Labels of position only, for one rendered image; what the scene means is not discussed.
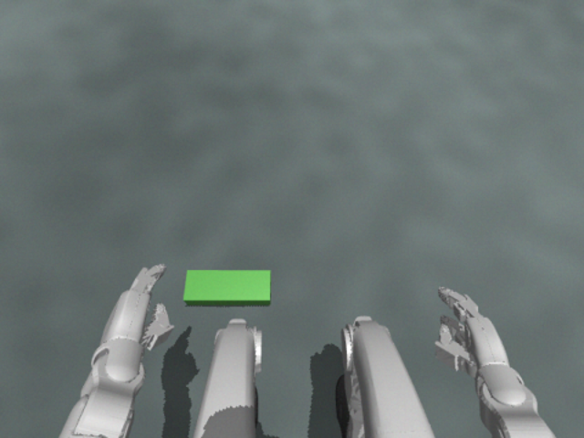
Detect carton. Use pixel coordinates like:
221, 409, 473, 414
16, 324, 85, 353
183, 270, 271, 305

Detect right robot hand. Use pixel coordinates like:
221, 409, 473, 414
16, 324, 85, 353
435, 287, 510, 380

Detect right robot arm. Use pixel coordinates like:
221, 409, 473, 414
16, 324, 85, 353
475, 364, 556, 438

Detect left robot arm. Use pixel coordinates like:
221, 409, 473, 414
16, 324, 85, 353
58, 339, 146, 438

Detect left robot hand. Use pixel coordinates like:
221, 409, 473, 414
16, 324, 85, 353
100, 264, 174, 350

